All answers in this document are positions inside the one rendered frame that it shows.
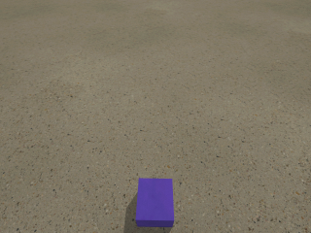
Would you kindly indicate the carton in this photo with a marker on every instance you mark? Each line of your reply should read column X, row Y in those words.
column 155, row 203

